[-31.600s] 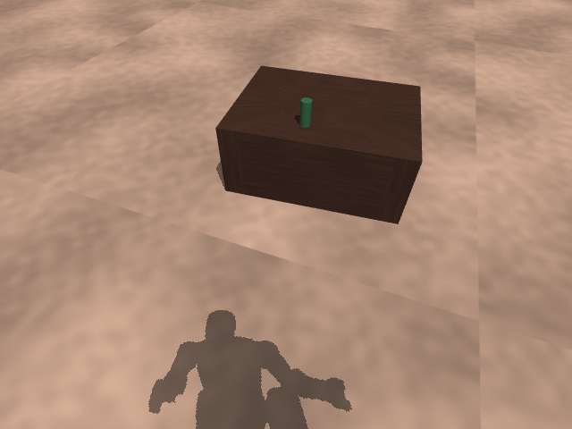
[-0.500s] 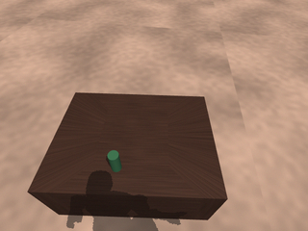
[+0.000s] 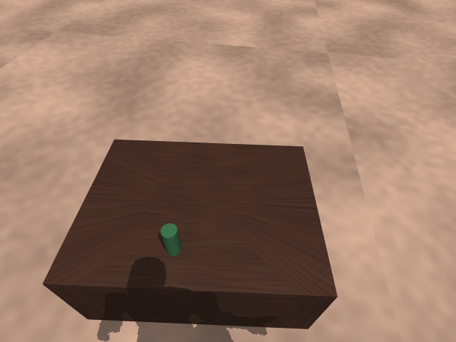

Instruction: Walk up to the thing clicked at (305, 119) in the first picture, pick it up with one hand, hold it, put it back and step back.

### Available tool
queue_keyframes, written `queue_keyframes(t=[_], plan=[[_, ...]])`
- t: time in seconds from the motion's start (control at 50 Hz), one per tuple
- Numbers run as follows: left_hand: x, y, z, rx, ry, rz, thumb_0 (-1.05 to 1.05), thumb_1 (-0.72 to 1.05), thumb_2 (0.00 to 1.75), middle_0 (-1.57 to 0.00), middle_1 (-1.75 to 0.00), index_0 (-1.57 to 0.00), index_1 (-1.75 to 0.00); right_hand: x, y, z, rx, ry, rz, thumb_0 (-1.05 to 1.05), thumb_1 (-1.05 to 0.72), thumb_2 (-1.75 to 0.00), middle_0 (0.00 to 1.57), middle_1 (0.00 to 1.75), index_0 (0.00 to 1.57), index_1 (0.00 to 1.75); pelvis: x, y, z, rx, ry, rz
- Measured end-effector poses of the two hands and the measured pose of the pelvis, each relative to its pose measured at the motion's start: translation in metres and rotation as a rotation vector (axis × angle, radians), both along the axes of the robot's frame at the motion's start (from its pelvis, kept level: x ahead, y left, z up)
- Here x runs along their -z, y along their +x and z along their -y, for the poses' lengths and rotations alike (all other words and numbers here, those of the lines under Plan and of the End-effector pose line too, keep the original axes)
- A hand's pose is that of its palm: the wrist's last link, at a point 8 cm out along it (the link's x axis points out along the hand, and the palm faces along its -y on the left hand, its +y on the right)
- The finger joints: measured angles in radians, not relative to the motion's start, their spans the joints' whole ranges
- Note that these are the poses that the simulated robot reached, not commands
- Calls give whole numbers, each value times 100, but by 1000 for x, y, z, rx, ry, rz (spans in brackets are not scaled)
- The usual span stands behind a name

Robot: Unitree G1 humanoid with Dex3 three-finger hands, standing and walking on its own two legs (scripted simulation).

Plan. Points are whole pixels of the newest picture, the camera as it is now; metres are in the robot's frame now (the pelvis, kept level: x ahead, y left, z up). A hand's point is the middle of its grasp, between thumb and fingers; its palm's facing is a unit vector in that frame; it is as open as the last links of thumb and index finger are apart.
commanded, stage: stand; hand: left
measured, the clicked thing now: (171, 240) +0.50 +0.18 -0.33
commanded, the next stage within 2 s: step back in 0.72 s
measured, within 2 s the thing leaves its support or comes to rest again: neither
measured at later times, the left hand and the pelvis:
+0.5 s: hand out of the picture +0.06 +0.25 -0.16, palm faces -0.02 -0.94 -0.34, open 7.4 cm; pelvis +0.00 +0.00 +0.00, yaw +0 degrees
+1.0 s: hand out of the picture +0.05 +0.26 -0.17, palm faces +0.00 -0.92 -0.40, open 7.3 cm; pelvis -0.04 -0.01 -0.02, yaw +1 degrees
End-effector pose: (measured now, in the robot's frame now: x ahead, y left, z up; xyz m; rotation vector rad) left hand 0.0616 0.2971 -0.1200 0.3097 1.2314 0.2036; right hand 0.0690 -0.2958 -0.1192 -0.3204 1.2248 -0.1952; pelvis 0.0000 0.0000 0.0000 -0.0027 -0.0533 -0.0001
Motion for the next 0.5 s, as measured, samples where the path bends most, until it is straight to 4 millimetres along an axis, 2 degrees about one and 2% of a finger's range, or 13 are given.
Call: queue_keyframes(t=[0.3, 0.5], plan=[[2, -16, -1, -8, 0, -36, 1, 91, 89, -20, -30, -21, -30, 2, -13, 2, 8, 2, -31, 1, -90, -90, 20, 29, 21, 30, 0, -4, 1, -4, 0, -5], [2, -10, 1, -7, -3, -38, 1, 91, 89, -20, -30, -21, -30, 2, -8, 2, 4, 2, -40, 1, -90, -90, 20, 29, 21, 30, 0, 1, 2, -4, 0, -14]])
